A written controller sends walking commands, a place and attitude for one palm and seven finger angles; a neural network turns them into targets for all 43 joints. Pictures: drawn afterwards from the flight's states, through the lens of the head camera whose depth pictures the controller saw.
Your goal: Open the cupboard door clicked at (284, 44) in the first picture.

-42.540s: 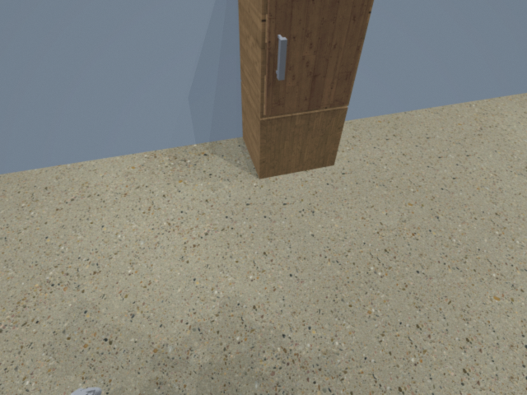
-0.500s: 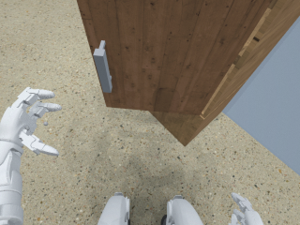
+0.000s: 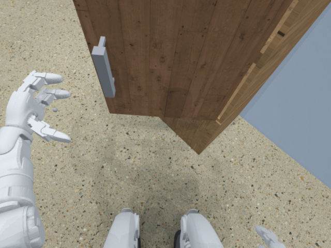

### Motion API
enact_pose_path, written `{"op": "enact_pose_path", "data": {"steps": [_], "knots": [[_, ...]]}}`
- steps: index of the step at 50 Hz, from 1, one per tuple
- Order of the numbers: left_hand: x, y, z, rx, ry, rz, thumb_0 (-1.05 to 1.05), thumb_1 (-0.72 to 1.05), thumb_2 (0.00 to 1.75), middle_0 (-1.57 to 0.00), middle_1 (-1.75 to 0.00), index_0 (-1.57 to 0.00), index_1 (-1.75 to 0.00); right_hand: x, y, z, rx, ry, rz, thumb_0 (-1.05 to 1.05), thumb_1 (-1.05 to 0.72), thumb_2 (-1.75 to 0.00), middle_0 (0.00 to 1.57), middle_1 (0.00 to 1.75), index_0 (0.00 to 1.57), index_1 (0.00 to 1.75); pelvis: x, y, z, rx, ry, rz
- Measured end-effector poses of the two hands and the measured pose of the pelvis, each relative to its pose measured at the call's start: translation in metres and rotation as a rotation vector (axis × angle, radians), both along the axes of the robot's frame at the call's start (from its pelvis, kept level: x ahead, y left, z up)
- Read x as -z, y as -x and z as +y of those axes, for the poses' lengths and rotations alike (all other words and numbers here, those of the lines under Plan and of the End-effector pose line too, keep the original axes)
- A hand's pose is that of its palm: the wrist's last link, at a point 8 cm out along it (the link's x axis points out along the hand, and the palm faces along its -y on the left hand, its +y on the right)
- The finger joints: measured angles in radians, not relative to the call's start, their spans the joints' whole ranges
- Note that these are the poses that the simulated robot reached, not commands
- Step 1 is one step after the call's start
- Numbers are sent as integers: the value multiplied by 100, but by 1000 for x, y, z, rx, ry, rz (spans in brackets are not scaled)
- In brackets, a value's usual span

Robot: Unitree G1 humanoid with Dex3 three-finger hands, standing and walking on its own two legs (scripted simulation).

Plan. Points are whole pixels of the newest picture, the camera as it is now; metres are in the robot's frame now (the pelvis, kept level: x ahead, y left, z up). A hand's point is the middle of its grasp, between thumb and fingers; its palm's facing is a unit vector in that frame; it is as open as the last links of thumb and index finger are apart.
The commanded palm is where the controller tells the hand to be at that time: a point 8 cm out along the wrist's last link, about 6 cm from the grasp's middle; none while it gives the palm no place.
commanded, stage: move the hooked fingers beside the handle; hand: left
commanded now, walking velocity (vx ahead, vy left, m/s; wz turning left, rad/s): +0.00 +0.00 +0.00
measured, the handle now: (106, 69) +0.54 +0.16 +0.04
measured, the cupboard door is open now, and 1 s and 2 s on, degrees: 44 44 44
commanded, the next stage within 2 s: slide the fingers in behind the handle in 1.40 s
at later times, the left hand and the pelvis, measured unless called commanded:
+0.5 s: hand (70, 86) +0.48 +0.24 +0.04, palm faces -0.04 -1.00 -0.02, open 14.0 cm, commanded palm +0.47 +0.28 +0.04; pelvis -0.01 +0.00 -0.01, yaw -1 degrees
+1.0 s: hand (71, 80) +0.50 +0.24 +0.04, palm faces -0.02 -1.00 -0.02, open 14.0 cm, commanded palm +0.49 +0.27 +0.04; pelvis +0.00 +0.00 -0.01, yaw -2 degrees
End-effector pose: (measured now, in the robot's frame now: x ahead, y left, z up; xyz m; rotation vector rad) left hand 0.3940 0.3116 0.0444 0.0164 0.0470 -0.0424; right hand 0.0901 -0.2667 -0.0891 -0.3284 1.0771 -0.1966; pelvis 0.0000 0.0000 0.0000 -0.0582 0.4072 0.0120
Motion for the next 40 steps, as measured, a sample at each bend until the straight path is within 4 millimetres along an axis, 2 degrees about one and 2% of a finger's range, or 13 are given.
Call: {"op": "enact_pose_path", "data": {"steps": [20,33,40], "knots": [[0,-54,-18,2,2,-20,-1,-50,30,-30,-120,-30,-120,12,52,1,72,10,164,0,-90,-90,20,30,20,30,9,7,3,6,10,38],[1,-90,-22,-1,-3,-21,-1,-50,30,-30,-120,-30,-120,15,84,1,112,23,267,0,-90,-90,20,30,20,30,17,9,4,11,22,77],[8,-95,-28,5,-4,-2,-1,-50,30,-30,-120,-30,-120,14,92,4,138,9,297,0,-90,-90,20,30,20,29,16,7,5,21,20,87]]}}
